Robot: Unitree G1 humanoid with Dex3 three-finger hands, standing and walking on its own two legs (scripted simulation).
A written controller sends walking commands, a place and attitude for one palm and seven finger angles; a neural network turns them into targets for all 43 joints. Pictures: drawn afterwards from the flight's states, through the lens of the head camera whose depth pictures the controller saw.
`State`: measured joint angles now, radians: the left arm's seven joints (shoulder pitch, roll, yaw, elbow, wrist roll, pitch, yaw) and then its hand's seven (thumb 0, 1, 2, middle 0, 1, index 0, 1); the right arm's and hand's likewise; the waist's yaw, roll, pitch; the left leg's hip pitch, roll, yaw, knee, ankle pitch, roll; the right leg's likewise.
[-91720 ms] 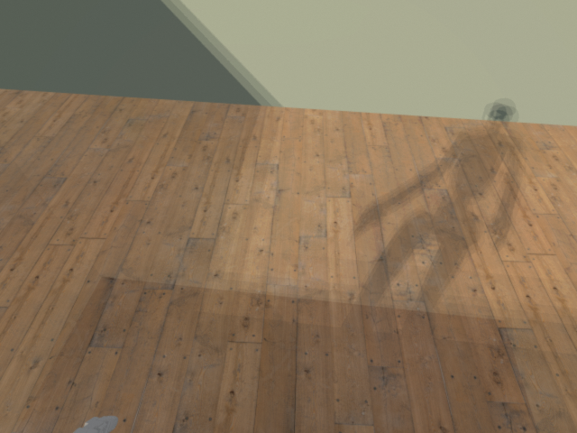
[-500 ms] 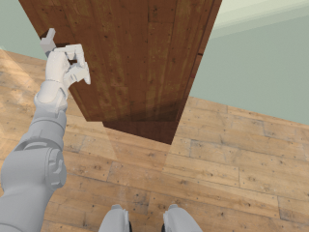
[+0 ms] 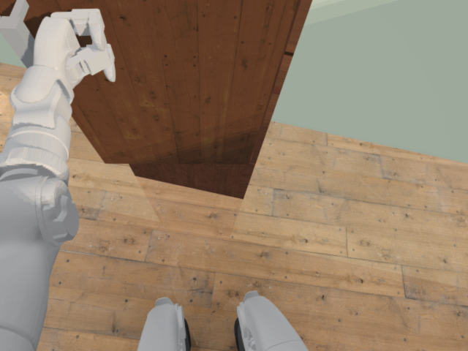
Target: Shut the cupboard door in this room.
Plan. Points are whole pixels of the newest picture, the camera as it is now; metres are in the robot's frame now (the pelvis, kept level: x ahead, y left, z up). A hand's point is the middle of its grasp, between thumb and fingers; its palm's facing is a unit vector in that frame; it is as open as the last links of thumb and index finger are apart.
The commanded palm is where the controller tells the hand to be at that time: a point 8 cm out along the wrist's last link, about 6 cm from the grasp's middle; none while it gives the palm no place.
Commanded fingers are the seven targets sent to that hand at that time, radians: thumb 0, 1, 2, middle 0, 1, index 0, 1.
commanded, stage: push the door shut along its arc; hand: left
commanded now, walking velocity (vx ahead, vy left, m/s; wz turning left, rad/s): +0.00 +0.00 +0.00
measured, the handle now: (39, 51) +0.59 +0.22 +0.10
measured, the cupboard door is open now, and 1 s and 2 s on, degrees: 13 1 1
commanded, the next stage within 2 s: pull the fist back off the door in 0.38 s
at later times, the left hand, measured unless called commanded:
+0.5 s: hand (120, 32) +0.60 +0.10 +0.12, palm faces -0.31 -0.95 -0.02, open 3.5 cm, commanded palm +0.61 +0.11 +0.11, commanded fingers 0.00 0.90 0.90 -1.30 -1.50 -1.30 -1.50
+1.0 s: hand (137, 40) +0.59 +0.07 +0.12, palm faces +0.13 -0.99 -0.04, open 3.1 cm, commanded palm +0.54 +0.12 +0.11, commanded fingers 0.00 0.90 0.90 -1.30 -1.50 -1.30 -1.50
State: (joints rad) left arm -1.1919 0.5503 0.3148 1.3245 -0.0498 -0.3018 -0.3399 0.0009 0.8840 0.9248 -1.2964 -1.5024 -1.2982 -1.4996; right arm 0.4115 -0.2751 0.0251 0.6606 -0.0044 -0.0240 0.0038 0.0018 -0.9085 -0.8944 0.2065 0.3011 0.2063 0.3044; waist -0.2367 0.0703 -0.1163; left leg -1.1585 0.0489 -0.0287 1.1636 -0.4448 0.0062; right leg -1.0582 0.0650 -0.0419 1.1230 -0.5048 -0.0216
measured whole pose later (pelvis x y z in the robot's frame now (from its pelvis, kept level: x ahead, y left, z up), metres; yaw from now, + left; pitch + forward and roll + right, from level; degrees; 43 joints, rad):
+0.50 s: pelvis +0.00 +0.01 -0.02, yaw -1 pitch +30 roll -6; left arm -1.46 0.63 0.24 1.41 0.01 -0.20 -0.36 0.03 1.00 1.00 -1.30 -1.50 -1.30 -1.50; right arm 0.42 -0.26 0.04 0.70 -0.04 -0.08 0.00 0.00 -0.91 -0.89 0.21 0.30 0.21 0.30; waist -0.31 0.08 -0.11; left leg -1.31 0.05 -0.06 1.24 -0.46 0.01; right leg -1.18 0.07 -0.07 1.18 -0.52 -0.02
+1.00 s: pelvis +0.03 +0.00 +0.02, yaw +0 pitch +26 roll -2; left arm -1.10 0.32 0.35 1.26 0.08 -0.39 0.21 0.02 0.90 0.90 -1.30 -1.50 -1.30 -1.50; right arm 0.50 -0.23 -0.01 0.66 -0.09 0.02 0.12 0.00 -0.91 -0.89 0.21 0.30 0.21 0.30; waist -0.24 0.08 -0.15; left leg -1.06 0.05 0.00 1.06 -0.45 0.00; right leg -0.97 0.06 -0.01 1.03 -0.50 -0.02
